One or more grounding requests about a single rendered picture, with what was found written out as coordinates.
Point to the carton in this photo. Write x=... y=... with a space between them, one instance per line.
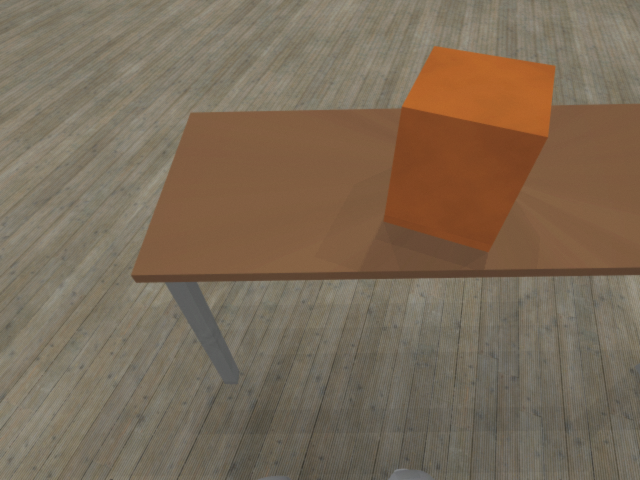
x=470 y=131

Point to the table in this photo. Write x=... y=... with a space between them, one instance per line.
x=301 y=195

